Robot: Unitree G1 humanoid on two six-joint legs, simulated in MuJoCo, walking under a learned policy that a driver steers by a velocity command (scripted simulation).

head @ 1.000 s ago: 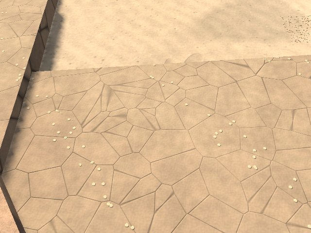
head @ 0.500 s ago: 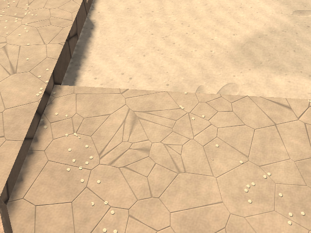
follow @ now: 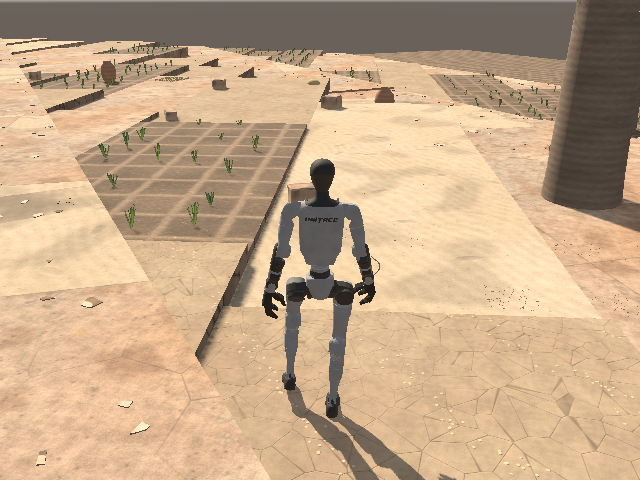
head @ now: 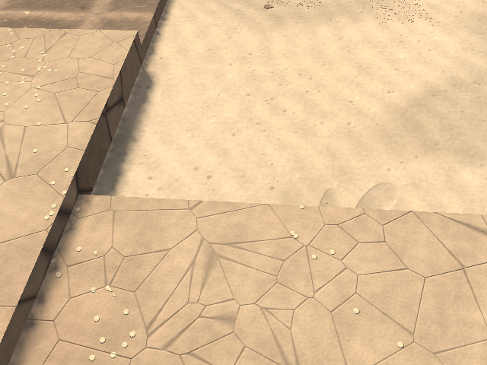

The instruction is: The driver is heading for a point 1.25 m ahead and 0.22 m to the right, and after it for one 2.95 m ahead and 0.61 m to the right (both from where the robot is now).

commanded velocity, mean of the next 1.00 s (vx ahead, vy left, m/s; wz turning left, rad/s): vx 0.50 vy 0.00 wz -0.31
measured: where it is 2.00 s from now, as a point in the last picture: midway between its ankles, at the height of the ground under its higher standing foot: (339, 216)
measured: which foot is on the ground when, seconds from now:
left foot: up 0.00-0.24, down 0.26-0.80, up 0.82-1.00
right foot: down 0.00-0.28, up 0.30-0.80, down 0.82-1.00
